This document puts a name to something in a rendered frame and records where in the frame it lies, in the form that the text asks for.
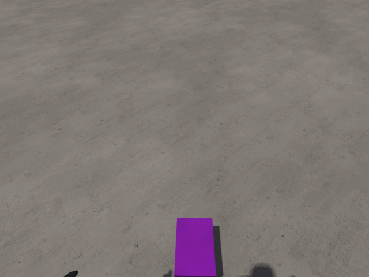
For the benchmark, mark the carton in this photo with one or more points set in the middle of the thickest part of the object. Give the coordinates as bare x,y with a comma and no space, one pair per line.
194,252

